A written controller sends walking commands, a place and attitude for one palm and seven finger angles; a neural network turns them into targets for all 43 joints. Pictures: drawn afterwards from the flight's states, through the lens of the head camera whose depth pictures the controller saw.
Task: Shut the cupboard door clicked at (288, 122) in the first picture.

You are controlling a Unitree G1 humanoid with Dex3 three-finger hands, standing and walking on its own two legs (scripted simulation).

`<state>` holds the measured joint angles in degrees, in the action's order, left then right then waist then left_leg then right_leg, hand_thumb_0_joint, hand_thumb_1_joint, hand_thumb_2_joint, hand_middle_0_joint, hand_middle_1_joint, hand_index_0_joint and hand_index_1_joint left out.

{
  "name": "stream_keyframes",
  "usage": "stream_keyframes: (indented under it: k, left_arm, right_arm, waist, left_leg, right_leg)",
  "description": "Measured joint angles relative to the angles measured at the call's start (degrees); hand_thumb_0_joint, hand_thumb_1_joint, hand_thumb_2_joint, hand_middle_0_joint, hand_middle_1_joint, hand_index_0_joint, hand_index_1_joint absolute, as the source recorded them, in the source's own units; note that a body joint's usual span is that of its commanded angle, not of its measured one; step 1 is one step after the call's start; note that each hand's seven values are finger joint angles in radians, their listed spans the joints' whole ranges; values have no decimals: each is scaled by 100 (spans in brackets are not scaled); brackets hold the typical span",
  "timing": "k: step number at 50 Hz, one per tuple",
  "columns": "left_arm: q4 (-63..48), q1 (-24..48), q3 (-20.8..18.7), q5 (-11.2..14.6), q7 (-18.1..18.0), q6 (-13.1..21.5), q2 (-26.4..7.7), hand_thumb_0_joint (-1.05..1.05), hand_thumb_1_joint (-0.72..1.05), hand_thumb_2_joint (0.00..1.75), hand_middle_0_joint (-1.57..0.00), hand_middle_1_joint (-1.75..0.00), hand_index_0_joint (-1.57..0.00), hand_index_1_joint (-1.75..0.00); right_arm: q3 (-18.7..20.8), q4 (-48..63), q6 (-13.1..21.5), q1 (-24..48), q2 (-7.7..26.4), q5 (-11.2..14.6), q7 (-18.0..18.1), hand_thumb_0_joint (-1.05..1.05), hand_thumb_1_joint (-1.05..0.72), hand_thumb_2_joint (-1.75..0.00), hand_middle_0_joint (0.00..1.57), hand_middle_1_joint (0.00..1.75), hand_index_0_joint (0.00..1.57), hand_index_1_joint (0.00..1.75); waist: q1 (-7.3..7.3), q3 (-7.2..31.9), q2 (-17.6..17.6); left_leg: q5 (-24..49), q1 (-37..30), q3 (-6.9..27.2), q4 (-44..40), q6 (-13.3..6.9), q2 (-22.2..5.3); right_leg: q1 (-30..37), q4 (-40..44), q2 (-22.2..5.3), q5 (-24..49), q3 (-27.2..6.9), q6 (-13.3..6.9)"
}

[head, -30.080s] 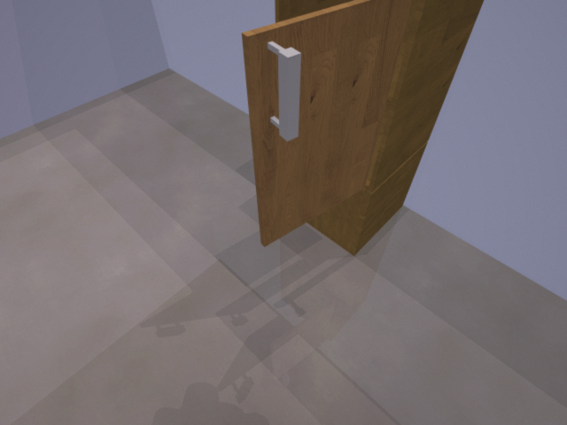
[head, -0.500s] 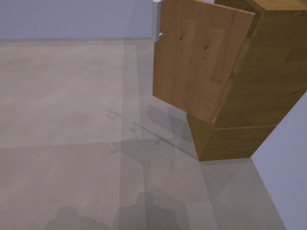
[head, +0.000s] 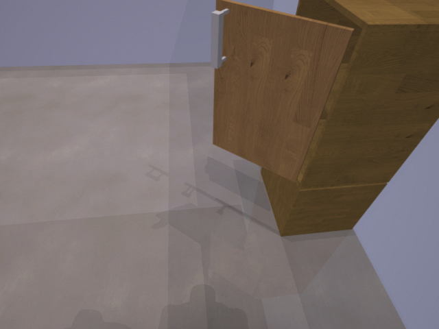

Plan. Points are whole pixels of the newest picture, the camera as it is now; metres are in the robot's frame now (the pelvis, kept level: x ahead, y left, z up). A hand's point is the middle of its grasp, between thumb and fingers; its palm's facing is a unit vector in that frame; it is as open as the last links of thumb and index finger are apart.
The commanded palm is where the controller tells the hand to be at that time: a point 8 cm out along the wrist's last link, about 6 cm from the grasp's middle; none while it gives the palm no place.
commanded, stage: let the arm hang, fingers relaxed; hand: left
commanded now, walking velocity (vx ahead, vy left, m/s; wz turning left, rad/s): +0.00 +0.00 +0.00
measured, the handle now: (220, 38) +0.91 +0.04 +0.14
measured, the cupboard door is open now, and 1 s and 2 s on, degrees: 50 50 50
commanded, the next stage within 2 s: look to check the result in 0.06 s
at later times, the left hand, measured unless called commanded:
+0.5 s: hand out of the picture -0.04 +0.16 -0.18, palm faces +0.03 -0.98 -0.17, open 7.4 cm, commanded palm none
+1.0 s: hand out of the picture +0.00 +0.18 -0.19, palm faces +0.10 -0.97 -0.20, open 7.4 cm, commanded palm none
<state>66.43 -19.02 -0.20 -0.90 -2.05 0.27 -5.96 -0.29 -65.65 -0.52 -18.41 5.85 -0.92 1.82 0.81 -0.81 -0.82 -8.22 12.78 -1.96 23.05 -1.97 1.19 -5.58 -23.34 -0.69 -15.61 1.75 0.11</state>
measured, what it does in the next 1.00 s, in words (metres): stands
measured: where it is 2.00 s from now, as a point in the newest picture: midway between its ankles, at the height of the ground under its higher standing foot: outside the picture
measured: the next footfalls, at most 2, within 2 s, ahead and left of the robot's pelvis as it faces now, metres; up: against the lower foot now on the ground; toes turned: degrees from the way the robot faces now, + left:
right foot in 1.62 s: +0.08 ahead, -0.14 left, +0.00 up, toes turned +30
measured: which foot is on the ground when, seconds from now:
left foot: down 0.00-1.00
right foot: down 0.00-1.00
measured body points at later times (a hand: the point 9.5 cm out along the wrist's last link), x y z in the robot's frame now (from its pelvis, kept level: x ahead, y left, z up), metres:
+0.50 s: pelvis +0.00 +0.00 +0.00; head +0.01 +0.00 +0.45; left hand -0.04 +0.21 -0.16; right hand -0.01 -0.22 -0.16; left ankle +0.05 +0.10 -0.74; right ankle -0.03 -0.12 -0.74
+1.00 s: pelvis +0.01 +0.00 -0.01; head +0.03 +0.01 +0.44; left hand +0.00 +0.23 -0.17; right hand +0.01 -0.23 -0.17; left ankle +0.05 +0.10 -0.74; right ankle -0.03 -0.12 -0.74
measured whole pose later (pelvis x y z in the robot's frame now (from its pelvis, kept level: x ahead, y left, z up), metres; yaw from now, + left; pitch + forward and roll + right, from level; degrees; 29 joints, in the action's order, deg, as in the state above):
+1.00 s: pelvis +0.01 +0.00 -0.01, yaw +4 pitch -1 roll -1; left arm 62.3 -15.4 -2.7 -1.3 -2.2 -0.6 -8.9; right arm 1.4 -62.7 -2.1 -15.6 8.7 -1.0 0.9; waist 1.3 -3.9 0.0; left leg -12.5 18.4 1.4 32.4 -1.6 2.0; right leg -7.8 -29.1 -1.2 -19.9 5.7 -0.1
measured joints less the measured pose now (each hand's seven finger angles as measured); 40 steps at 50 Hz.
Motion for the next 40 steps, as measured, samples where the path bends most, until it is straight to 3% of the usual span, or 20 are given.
stream_keyframes:
  k: [19, 40]
  left_arm:
    - [82, -167, -40, -5, -31, 3, -147, 0, 91, 90, -20, -30, -20, -30]
    - [1, 128, -30, -6, -5, 45, -235, 0, 91, 90, -20, -30, -20, -30]
  right_arm:
    - [45, 26, 12, 84, 112, 17, 9, 0, -91, -90, 20, 30, 19, 30]
    - [52, 36, 33, 305, 268, 15, -7, 0, -91, -90, 20, 30, 19, 30]
  waist:
    - [-26, -100, 40]
    - [-8, -143, 29]
  left_leg:
    - [-32, -24, -21, -2, -6, -1]
    - [-54, -86, -17, -53, 25, -34]
  right_leg:
    - [32, 37, 0, -6, -24, 10]
    - [125, 165, 35, 17, -27, -14]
